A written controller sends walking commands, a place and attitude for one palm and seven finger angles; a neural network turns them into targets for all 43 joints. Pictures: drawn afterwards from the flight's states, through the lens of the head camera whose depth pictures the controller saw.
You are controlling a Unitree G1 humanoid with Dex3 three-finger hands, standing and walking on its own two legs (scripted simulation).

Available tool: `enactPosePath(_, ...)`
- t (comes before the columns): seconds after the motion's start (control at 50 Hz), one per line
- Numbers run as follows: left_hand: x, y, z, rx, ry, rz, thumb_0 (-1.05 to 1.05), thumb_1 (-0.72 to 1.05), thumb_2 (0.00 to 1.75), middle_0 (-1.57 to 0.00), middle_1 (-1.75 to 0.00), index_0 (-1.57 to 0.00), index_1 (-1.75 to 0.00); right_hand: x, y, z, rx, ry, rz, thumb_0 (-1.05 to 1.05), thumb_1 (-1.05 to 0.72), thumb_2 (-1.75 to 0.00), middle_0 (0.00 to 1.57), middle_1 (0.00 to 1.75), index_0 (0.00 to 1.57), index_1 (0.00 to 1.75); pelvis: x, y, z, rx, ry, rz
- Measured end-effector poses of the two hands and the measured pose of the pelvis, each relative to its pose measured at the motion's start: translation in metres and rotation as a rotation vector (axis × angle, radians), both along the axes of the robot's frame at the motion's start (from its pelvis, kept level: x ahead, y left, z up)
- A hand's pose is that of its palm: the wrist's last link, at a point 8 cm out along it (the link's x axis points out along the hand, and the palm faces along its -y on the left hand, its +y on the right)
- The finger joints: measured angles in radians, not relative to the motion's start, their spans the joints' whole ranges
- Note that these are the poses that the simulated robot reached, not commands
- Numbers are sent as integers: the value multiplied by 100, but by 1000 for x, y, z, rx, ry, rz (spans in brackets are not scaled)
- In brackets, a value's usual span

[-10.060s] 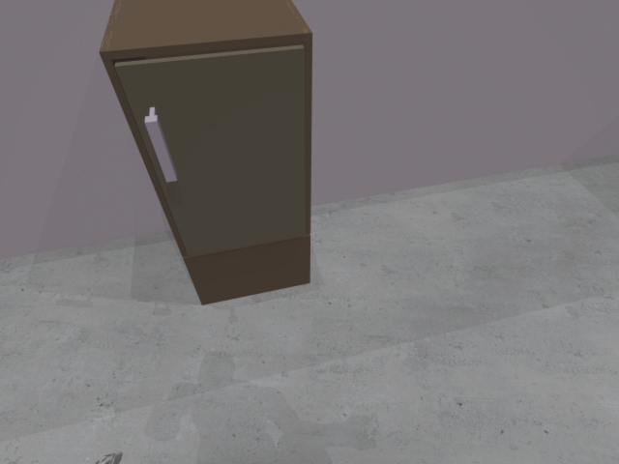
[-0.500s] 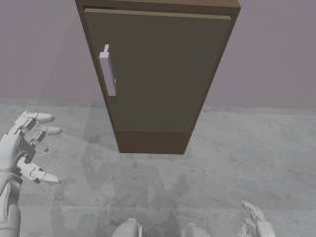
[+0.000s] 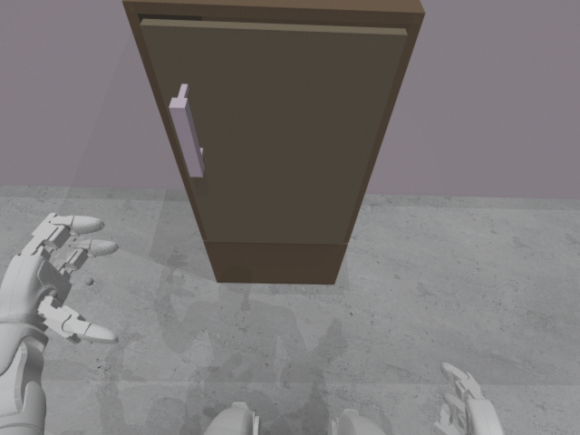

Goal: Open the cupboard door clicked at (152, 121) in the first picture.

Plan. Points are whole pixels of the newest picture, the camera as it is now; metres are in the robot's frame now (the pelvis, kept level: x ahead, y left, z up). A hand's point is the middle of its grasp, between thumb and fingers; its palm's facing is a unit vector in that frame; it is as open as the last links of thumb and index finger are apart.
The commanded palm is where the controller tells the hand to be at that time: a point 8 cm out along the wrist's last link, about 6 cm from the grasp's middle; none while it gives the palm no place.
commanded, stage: move the hooked fingers beside the handle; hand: left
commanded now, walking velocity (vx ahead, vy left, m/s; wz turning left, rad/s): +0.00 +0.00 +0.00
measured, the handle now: (191, 132) +0.58 +0.21 +0.04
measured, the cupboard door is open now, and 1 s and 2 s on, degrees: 0 0 0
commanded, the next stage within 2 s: none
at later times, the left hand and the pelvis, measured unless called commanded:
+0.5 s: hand (113, 227) +0.37 +0.27 +0.05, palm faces +0.04 -1.00 -0.03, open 14.0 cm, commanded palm +0.35 +0.32 +0.05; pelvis +0.00 +0.00 -0.01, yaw -1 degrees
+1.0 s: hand (134, 187) +0.45 +0.27 +0.05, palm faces +0.03 -1.00 -0.01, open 14.0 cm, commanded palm +0.43 +0.31 +0.04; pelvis +0.00 +0.02 -0.01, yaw -2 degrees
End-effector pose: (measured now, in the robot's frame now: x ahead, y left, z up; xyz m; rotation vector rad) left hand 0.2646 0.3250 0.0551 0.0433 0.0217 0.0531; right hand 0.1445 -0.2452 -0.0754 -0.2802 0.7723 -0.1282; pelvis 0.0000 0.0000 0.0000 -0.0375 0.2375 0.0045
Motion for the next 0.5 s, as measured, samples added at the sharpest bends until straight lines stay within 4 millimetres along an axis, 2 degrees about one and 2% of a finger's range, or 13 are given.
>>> enactPosePath(0.1, 9, 0, -2, -3, -6, 9, -1, -50, 30, -30, -120, -30, -120, 3, -2, -4, -10, 5, 11, 1, -90, -90, 20, 30, 20, 30, 0, -3, -3, 0, 7, 4)
enactPosePath(0.22, 34, 2, -3, -10, -13, -1, -1, -50, 30, -30, -120, -30, -120, -1, -9, -9, -27, 35, -3, 1, -90, -90, 20, 30, 20, 30, -1, -5, -6, -2, 21, 2)
enactPosePath(0.5, 85, 0, -6, -16, -4, -16, -1, -50, 30, -30, -120, -30, -120, -44, -20, -18, -50, 178, -86, 1, -91, -90, 20, 30, 20, 30, 2, 0, -8, -3, 62, -13)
